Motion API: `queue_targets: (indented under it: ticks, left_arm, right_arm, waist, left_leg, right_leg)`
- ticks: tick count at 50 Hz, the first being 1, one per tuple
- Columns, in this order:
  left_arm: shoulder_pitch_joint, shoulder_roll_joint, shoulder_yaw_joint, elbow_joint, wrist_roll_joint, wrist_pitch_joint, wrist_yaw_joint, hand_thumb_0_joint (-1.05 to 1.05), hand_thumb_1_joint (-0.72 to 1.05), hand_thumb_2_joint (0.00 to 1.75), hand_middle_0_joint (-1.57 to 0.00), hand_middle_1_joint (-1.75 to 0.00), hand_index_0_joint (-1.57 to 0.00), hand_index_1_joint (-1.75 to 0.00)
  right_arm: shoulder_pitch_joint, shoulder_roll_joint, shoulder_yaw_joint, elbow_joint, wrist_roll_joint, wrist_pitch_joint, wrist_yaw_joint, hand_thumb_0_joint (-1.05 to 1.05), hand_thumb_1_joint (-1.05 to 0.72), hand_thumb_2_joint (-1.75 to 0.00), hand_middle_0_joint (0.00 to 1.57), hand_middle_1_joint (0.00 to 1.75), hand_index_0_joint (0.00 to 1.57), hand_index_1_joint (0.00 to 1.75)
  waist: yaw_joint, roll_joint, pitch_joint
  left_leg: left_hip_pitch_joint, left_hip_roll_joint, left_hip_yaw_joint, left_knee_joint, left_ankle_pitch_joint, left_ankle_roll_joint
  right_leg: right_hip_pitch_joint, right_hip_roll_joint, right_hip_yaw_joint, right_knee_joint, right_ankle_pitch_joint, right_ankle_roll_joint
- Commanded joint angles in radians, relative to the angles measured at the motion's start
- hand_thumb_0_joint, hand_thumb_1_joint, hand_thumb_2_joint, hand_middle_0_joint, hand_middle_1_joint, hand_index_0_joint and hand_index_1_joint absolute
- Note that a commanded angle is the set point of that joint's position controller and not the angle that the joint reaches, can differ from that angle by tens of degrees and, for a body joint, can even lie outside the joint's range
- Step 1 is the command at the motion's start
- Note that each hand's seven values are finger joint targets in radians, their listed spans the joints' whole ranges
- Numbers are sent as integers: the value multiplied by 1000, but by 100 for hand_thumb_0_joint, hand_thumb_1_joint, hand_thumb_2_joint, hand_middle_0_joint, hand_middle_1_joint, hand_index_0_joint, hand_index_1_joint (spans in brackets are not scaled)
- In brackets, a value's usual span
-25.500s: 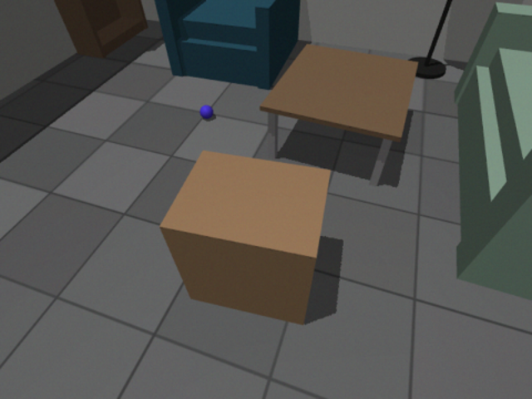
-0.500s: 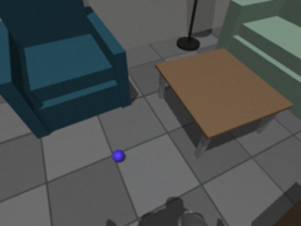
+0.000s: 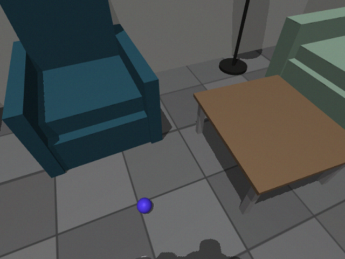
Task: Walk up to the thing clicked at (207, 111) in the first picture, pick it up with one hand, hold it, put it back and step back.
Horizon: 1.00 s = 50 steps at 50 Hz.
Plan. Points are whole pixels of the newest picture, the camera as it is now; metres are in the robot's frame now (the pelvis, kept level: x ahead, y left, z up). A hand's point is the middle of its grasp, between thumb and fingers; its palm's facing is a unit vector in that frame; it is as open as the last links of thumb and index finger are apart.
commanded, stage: walk up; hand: left
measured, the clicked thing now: (144, 205) +0.55 +0.21 -0.72
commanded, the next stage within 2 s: none
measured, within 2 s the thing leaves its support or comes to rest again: neither
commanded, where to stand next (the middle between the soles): +0.16 -0.01 m, yaw -1 degrees
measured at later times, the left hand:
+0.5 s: hand out of the picture +0.13 +0.28 -0.16, palm faces -0.09 -0.92 -0.37, open 7.4 cm
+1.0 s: hand (96, 243) +0.20 +0.24 -0.14, palm faces -0.07 -0.95 -0.29, open 7.4 cm
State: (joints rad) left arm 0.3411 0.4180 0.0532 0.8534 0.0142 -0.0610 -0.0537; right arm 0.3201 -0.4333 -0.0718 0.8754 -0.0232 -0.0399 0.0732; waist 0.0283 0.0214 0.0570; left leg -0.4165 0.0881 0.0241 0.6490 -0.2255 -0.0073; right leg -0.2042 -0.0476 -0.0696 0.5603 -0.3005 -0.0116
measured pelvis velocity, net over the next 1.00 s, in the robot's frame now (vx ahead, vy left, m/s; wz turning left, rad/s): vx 0.08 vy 0.00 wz -0.05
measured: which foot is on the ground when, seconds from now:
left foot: up 0.00-0.00, down 0.02-1.00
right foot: down 0.00-0.06, up 0.08-0.44, down 0.46-1.00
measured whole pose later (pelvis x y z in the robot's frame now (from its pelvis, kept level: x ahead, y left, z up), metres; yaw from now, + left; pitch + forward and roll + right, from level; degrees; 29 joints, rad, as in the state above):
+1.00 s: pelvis +0.08 +0.00 +0.01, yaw -3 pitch -2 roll +0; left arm 0.07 0.34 0.01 1.11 0.00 0.00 -0.03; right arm 0.16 -0.38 0.00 1.13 -0.01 -0.04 0.01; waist -0.02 -0.02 0.05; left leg -0.19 0.05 0.07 0.41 -0.19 -0.02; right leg -0.17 -0.02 -0.04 0.41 -0.20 0.01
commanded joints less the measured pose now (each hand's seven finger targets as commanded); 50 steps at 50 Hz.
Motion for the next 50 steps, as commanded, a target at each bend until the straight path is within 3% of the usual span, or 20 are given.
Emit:
queue_targets:
  ticks: [1, 2, 3, 4, 5, 8, 10, 15, 19, 21, 22, 23, 24, 25, 26, 29, 32, 34, 47, 50]
  left_arm:
    - [-82, 190, 40, -96, 6, -2, 22, 0, 90, 90, -20, -30, -20, -30]
    - [-39, 122, 19, -97, 6, 6, 23, 0, 90, 90, -20, -30, -20, -30]
    - [13, 79, 3, -83, -10, 14, 31, 0, 90, 90, -20, -30, -20, -30]
    - [36, 199, 36, -39, -5, 28, 47, 0, 90, 90, -20, -30, -20, -30]
    - [32, 229, 42, -32, -6, 28, 52, 0, 90, 90, -20, -30, -20, -30]
    - [40, 204, 40, 11, -13, 35, 51, 0, 90, 90, -20, -30, -20, -30]
    - [46, 192, 38, 29, -13, 47, 47, 0, 90, 90, -20, -30, -20, -30]
    - [-40, 151, 27, 36, -10, 63, 45, 0, 90, 90, -20, -30, -20, -30]
    - [-44, 137, 24, 65, -12, 58, 51, 0, 90, 90, -20, -30, -20, -30]
    - [-32, 134, 27, 88, -6, 50, 54, 0, 90, 90, -20, -30, -20, -30]
    - [-42, 149, 31, 98, 3, 42, 56, 0, 90, 90, -20, -30, -20, -30]
    - [-67, 177, 37, 90, 8, 33, 58, 0, 90, 90, -20, -30, -20, -30]
    - [-114, 222, 47, 79, 14, 25, 59, 0, 90, 90, -20, -30, -20, -30]
    - [-181, 250, 43, 67, 1, 29, 57, 0, 90, 90, -20, -30, -20, -30]
    - [-237, 246, 34, 55, 4, 34, 52, 0, 90, 90, -20, -30, -20, -30]
    - [-248, 166, 10, 74, -6, 34, 48, 0, 90, 90, -20, -30, -20, -30]
    - [-234, 168, 11, 105, -6, 34, 44, 0, 90, 90, -20, -30, -20, -30]
    - [-269, 166, 10, 111, -2, 36, 44, 0, 90, 90, -20, -30, -20, -30]
    - [-306, 137, 1, 192, -15, 37, 46, 0, 90, 90, -20, -30, -20, -30]
    - [-321, 137, -4, 202, -15, 40, 45, 0, 90, 90, -20, -30, -20, -30]
  right_arm:
    - [135, -179, -66, 1, -5, -41, -42, 0, -90, -90, 20, 30, 20, 30]
    - [183, -230, -74, 2, -12, -50, -55, 0, -90, -90, 20, 30, 20, 30]
    - [121, -284, -73, -37, -15, -57, -62, 0, -90, -90, 20, 30, 20, 30]
    - [73, -336, -85, -57, 4, -50, -60, 0, -90, -90, 20, 30, 20, 30]
    - [38, -316, -81, -61, 8, -47, -62, 0, -90, -90, 20, 30, 20, 30]
    - [31, -236, -51, -65, 11, -63, -80, 0, -90, -90, 20, 30, 20, 30]
    - [13, -231, -49, -60, 14, -65, -85, 0, -90, -90, 20, 30, 20, 30]
    - [-18, -214, -37, -65, 9, -52, -96, 0, -90, -90, 20, 30, 20, 30]
    - [-76, -219, -31, -66, 11, -30, -92, 0, -90, -90, 20, 30, 20, 30]
    - [-103, -214, -23, -64, 17, -17, -89, 0, -90, -90, 20, 30, 20, 30]
    - [-110, -185, -11, -60, 22, -12, -86, 0, -90, -90, 20, 30, 20, 30]
    - [-98, -148, 2, -54, 27, -11, -84, 0, -90, -90, 20, 30, 20, 30]
    - [-69, -111, 13, -43, 30, -8, -84, 0, -90, -90, 20, 30, 20, 30]
    - [-90, -122, 10, -24, 32, -2, -90, 0, -90, -90, 20, 30, 20, 30]
    - [-74, -144, 2, 13, 29, -2, -91, 0, -90, -90, 20, 30, 20, 30]
    - [-114, -177, 0, 55, 26, -17, -79, 0, -90, -90, 20, 30, 20, 30]
    - [-164, -160, 21, 72, 18, -14, -75, 0, -90, -90, 20, 30, 20, 30]
    - [-169, -159, 24, 100, 15, -12, -71, 0, -90, -90, 20, 30, 20, 30]
    - [-224, -150, 35, 188, 11, -28, -80, 0, -90, -90, 20, 30, 20, 30]
    - [-229, -148, 34, 197, 11, -24, -84, 0, -90, -90, 20, 30, 20, 30]
  waist:
    - [-92, -21, -24]
    - [-105, 168, -30]
    - [-58, 269, 7]
    - [-59, 179, 49]
    - [-42, 173, 83]
    - [-28, 128, 14]
    - [-20, 138, -33]
    - [-38, 130, -54]
    - [-26, 154, -79]
    - [-4, 108, -100]
    - [3, 56, -101]
    - [-1, -25, -106]
    - [-36, -161, -79]
    - [-42, -187, -51]
    - [-57, -187, -35]
    - [-58, -117, -52]
    - [-25, -141, -34]
    - [-34, -120, 2]
    - [-19, 5, -118]
    - [-28, -1, -112]
  left_leg:
    - [361, -70, 49, -79, -51, 22]
    - [371, 68, -161, -253, -287, 60]
    - [319, 290, -576, -439, -387, 137]
    - [185, 343, -620, -470, -478, 205]
    - [172, 340, -610, -456, -428, 241]
    - [248, 204, -276, -352, 166, 122]
    - [230, 190, -201, -315, 258, 144]
    - [209, 170, -101, -275, 287, 170]
    - [158, 196, -97, -198, 310, 195]
    - [127, 181, -85, -127, 234, 181]
    - [69, 157, -82, -97, 149, 142]
    - [30, 120, -56, -62, 65, 91]
    - [-11, 40, -10, 12, -46, 45]
    - [72, -46, 24, 24, -224, 29]
    - [206, -43, 9, 19, -235, 31]
    - [234, 42, -61, -166, -65, 57]
    - [167, 39, -75, -216, -157, 61]
    - [165, 24, -61, -230, -153, 45]
    - [246, 66, -68, -318, 173, 30]
    - [262, 61, -58, -326, 171, 28]
  right_leg:
    - [-346, -114, 113, -7, -273, -128]
    - [-392, -46, 45, 227, -255, -90]
    - [-493, 83, 37, 419, -231, -30]
    - [-421, 26, 131, 496, -229, -37]
    - [-418, 3, 137, 529, -213, -40]
    - [-362, -13, 197, 475, -102, -26]
    - [-293, -10, 164, 450, -73, -10]
    - [-223, -5, 132, 275, -33, 1]
    - [-100, 5, 55, 161, -25, -2]
    - [-6, 21, 42, 10, 30, -14]
    - [57, 18, 66, -55, 65, -28]
    - [90, -46, 166, -103, 123, -54]
    - [50, -168, 363, -172, 115, -102]
    - [-90, -240, 414, -203, 23, -188]
    - [-219, -237, 403, -195, -22, -187]
    - [-173, -90, 191, -127, 1, -50]
    - [-121, -82, 220, -192, -124, -51]
    - [-131, -93, 235, -239, -204, -52]
    - [84, -78, 138, -217, 222, -26]
    - [85, -84, 140, -232, 238, -22]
